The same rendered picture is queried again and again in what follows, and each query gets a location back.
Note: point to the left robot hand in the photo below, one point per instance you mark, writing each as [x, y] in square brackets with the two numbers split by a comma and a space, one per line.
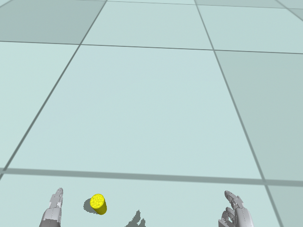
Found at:
[52, 216]

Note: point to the right robot hand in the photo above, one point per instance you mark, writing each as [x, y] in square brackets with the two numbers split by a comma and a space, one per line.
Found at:
[239, 216]

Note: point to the cup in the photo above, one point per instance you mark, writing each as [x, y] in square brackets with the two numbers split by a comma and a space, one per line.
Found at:
[98, 203]

